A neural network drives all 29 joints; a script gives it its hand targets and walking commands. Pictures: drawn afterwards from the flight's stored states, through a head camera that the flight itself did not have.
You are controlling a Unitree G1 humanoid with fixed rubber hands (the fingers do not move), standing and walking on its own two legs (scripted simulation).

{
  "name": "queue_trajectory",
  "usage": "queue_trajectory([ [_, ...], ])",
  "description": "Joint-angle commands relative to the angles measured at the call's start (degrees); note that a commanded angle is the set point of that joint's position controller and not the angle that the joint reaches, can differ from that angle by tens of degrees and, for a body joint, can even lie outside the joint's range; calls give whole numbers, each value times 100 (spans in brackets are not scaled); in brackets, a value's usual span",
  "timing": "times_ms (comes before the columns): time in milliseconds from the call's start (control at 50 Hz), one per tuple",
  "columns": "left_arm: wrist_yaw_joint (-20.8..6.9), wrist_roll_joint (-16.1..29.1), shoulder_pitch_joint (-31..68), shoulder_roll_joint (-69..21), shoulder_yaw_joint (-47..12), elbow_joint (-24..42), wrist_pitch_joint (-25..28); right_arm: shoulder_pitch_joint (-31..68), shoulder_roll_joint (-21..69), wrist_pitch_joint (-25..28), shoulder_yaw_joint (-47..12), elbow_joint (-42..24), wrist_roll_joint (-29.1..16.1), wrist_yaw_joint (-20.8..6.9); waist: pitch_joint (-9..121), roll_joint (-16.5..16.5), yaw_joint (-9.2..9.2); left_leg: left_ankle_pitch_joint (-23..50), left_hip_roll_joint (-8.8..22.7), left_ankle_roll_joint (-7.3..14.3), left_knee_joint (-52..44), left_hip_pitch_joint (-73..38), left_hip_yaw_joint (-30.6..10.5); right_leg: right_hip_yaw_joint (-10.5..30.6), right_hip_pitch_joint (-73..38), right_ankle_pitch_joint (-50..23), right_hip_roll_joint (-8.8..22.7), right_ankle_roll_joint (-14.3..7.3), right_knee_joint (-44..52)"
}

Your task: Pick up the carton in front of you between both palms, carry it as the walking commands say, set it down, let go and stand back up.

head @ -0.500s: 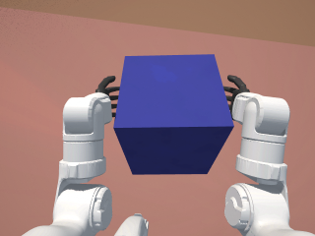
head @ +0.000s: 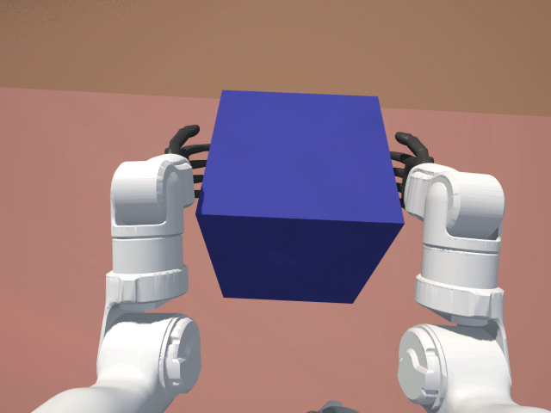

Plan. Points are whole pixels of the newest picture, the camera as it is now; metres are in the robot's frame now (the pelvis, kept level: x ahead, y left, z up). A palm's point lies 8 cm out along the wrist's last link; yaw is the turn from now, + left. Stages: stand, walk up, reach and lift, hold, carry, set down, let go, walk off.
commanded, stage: carry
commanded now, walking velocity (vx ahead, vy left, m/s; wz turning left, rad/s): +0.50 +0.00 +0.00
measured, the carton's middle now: (293, 206) +0.40 -0.02 +0.10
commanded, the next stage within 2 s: none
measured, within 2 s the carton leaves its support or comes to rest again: neither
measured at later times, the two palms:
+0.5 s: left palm (182, 38) +0.69 +0.17 +0.22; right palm (349, 48) +0.67 -0.13 +0.21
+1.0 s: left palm out of the picture +0.97 +0.19 +0.28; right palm out of the picture +1.01 -0.11 +0.28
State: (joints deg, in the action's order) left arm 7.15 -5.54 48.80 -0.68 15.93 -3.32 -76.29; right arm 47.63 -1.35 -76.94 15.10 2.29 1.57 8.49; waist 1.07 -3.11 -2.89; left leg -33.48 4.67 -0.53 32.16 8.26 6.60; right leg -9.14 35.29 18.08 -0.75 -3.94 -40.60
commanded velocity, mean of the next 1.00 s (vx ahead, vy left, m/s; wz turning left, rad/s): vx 0.50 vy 0.00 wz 0.00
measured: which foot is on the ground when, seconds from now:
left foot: down 0.00-0.00, up 0.02-0.34, down 0.36-0.78, up 0.80-1.00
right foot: down 0.00-0.36, up 0.38-0.72, down 0.74-1.00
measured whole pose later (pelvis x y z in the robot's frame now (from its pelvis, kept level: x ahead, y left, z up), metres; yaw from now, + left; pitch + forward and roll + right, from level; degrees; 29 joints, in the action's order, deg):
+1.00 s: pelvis +0.62 +0.01 +0.12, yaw +1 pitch +4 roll +0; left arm 9.4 -1.4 45.7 0.1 13.3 -2.6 -77.6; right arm 48.7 -0.7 -78.6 17.0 4.6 4.7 6.7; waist 0.1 -0.1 6.0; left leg -25.2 2.0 2.1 65.6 41.6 2.1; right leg -7.1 16.4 25.6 0.5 -3.4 -28.4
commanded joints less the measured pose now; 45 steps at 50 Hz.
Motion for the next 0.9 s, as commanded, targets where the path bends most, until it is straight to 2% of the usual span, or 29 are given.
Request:
queue_trajectory([
  [0, -1048, 2116, 3556, -5459, -3288, -130, 111, 4608, 6101, -25, -3623, -271, -2597, -1598, 4161, 2012, 757, 1802, -507, 34, 3487, 2642, -80, 4135, -5696, 839, 1854, -1386, 1782],
  [20, -1092, 2221, 3674, -5619, -3338, -81, 88, 4648, 6139, -19, -3577, -44, -2490, -1610, 3692, 1899, 790, 344, -761, 130, 4603, 3445, -715, 4815, -5644, -82, 1966, -1631, 2110],
  [40, -1148, 2428, 3990, -5796, -3461, 167, 75, 4544, 6242, 25, -3449, 87, -2447, -1600, 3240, 1181, 788, 421, -494, 299, 5215, 3967, -933, 4179, -5409, -1091, 1967, -1592, 1705],
  [60, -1211, 2634, 4264, -6041, -3629, 401, 91, 4394, 6221, 56, -3311, 67, -2347, -1575, 3093, 448, 766, 546, -336, 360, 5275, 4205, -893, 3604, -5219, -1941, 1898, -1396, 1431],
  [80, -1249, 2840, 4619, -6232, -3770, 673, 120, 4322, 6229, 80, -3232, 67, -2245, -1530, 3041, 280, 739, 697, -231, 375, 4987, 4239, -889, 3195, -5037, -2032, 1748, -1147, 1392],
  [120, -1296, 3218, 5100, -6417, -3919, 1053, 140, 4311, 6210, 123, -3102, -50, -2060, -1401, 3091, 534, 721, 831, -207, 344, 4428, 4041, -795, 2639, -4840, -1504, 1557, -885, 1537],
  [200, -1340, 3504, 5234, -6315, -3907, 1265, 100, 4219, 5825, 123, -2975, -343, -1747, -1144, 2828, 909, 698, 836, -192, 230, 3132, 4009, -447, 2096, -4529, -1238, 1546, -998, 1937],
  [240, -1360, 3401, 4958, -6193, -3821, 973, 43, 4095, 5615, 72, -2962, -279, -1607, -1072, 2682, 1068, 652, 1128, -191, 209, 1890, 3210, -288, 1572, -3992, -1346, 1448, -859, 2073],
  [280, -1402, 3253, 4772, -6116, -3756, 579, -6, 3935, 5538, 25, -2989, -87, -1533, -1062, 2551, 1302, 504, 1267, -495, 206, 911, 2134, 251, 1106, -3484, -1457, 1377, -675, 2072],
  [320, -1440, 3138, 4594, -6108, -3650, 134, -37, 3853, 5628, 5, -3024, 240, -1563, -1124, 2766, 1043, 189, 1746, -987, 316, 222, 202, 936, 534, -2767, -2590, 1271, -393, 1003],
  [340, -1463, 3066, 4509, -6128, -3565, -111, -49, 3772, 5624, 25, -2991, 497, -1584, -1160, 3243, 554, 25, 1692, -824, 438, 98, -1247, 626, 104, -2168, -2899, 1041, -84, -189],
  [360, -1492, 2996, 4458, -6067, -3417, -287, -58, 3675, 5624, 65, -2953, 611, -1583, -1200, 3746, -474, -146, -149, 620, 989, -603, -2402, -2051, 112, -887, -1475, 658, 250, -1709],
  [380, -1535, 2936, 4528, -6116, -3389, -273, -51, 3828, 5726, 120, -3007, 625, -1575, -1228, 3767, -1678, -132, 478, 1493, 1697, -1476, -2966, -4589, 507, 517, 1312, -268, 416, -2743],
  [400, -1515, 2889, 4621, -6210, -3386, -289, -13, 4017, 5905, 109, -3031, 458, -1740, -1274, 3328, -958, -122, 1283, 1652, 1832, -1318, -2739, -4427, 1007, 1004, 1332, -1, 237, -3718],
  [440, -1427, 2696, 4306, -6218, -3231, -265, 35, 4456, 6319, 157, -3361, -69, -2178, -1364, 2949, 182, -148, 3254, 1394, 1580, -789, -2240, -3207, 1075, 1350, 1033, 279, 105, -4058],
  [480, -1309, 2531, 4232, -6135, -3141, -66, 94, 4987, 6593, 208, -3633, -626, -2574, -1416, 2944, 126, -62, 3132, 1125, 1229, -861, -2020, -2444, 1063, 1244, 724, 373, 75, -3569],
  [500, -1239, 2455, 4179, -6086, -3142, 59, 111, 5131, 6657, 224, -3709, -851, -2707, -1426, 2964, -26, -47, 3010, 1069, 1178, -945, -1974, -2301, 990, 1185, 688, 339, 83, -3388],
  [580, -963, 2181, 4077, -5700, -3158, 542, 118, 5253, 6538, 174, -3803, -1266, -2980, -1457, 2856, -222, -36, 2742, 1080, 1337, -1267, -1924, -1794, 694, 1376, 714, 373, 184, -2369],
  [640, -880, 2030, 3885, -5422, -3192, 469, 31, 4913, 6295, 81, -3754, -956, -2899, -1477, 2606, -431, 26, 2979, 922, 1192, -1391, -1336, -1123, 334, 398, 398, 262, 198, -843],
  [680, -915, 2026, 3781, -5372, -3253, 252, -14, 4638, 6182, 39, -3693, -581, -2762, -1502, 2527, -584, 119, 3769, 843, 1010, -1107, -927, -663, -242, -723, 363, -160, 131, -80],
  [700, -952, 2055, 3650, -5426, -3292, 89, -17, 4569, 6149, 26, -3657, -415, -2710, -1513, 2672, -487, 307, 4696, 779, 876, -460, -568, -330, -581, -1783, 105, -434, 59, 334],
  [720, -990, 2098, 3549, -5491, -3301, -90, -4, 4470, 6117, 7, -3609, -245, -2659, -1529, 3030, -255, 480, 5541, 603, 619, 504, -11, 99, -572, -3208, -147, -508, -116, 662],
  [740, -1034, 2117, 3465, -5548, -3259, -215, 17, 4517, 6060, -13, -3552, -147, -2605, -1561, 3652, 206, 700, 4750, 377, 286, 1823, 1113, 116, 936, -4768, 692, 336, -534, 855],
  [760, -1054, 2087, 3488, -5489, -3228, -271, 81, 4616, 6139, -40, -3533, -87, -2584, -1610, 4116, 1930, 761, 2294, -422, 51, 3402, 2551, -10, 3953, -5594, 1026, 1788, -1364, 1706],
  [780, -1094, 2193, 3633, -5638, -3282, -196, 75, 4672, 6177, -25, -3490, 93, -2489, -1627, 3626, 1950, 785, 348, -805, 127, 4501, 3441, -630, 4858, -5567, 32, 1945, -1645, 2167],
  [800, -1144, 2403, 3991, -5812, -3404, 88, 65, 4609, 6289, 26, -3379, 204, -2451, -1614, 3209, 1199, 777, 383, -500, 307, 5155, 3944, -927, 4240, -5352, -877, 1978, -1612, 1749],
  [820, -1204, 2617, 4276, -6056, -3586, 351, 84, 4451, 6261, 58, -3246, 153, -2357, -1585, 3059, 450, 756, 505, -343, 373, 5244, 4178, -896, 3673, -5142, -1736, 1917, -1427, 1467],
  [840, -1244, 2830, 4668, -6232, -3712, 645, 116, 4417, 6277, 83, -3161, 129, -2268, -1539, 3007, 257, 725, 638, -231, 391, 4964, 4212, -891, 3248, -4949, -1809, 1774, -1172, 1429],
  [880, -1278, 3217, 5137, -6423, -3897, 1048, 131, 4366, 6231, 121, -3046, -20, -2084, -1400, 3064, 520, 699, 756, -194, 356, 4384, 3989, -798, 2644, -4717, -1208, 1573, -887, 1579],
])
